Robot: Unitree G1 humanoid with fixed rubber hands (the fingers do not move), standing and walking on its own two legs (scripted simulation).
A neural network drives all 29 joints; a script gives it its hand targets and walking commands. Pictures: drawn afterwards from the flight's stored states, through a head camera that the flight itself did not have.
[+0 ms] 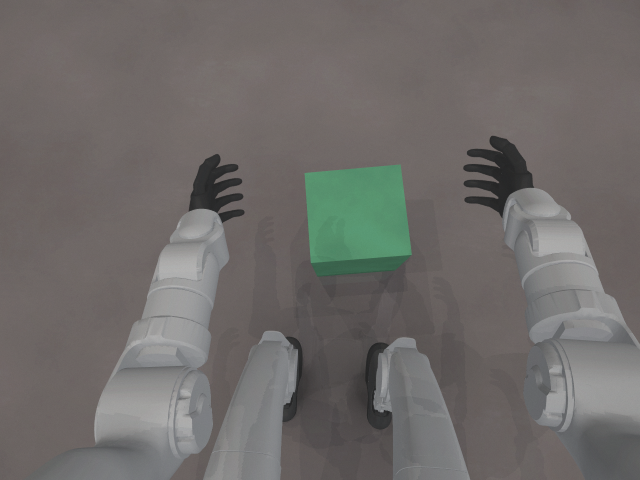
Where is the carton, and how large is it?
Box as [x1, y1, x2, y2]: [305, 164, 411, 276]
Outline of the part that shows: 400,164 305,173 311,264 317,276 394,270 411,254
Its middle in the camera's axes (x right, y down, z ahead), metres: +0.09 -0.04 +0.95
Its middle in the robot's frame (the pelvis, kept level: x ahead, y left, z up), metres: +0.51 -0.02 -0.53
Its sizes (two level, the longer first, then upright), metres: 0.210 0.200 0.250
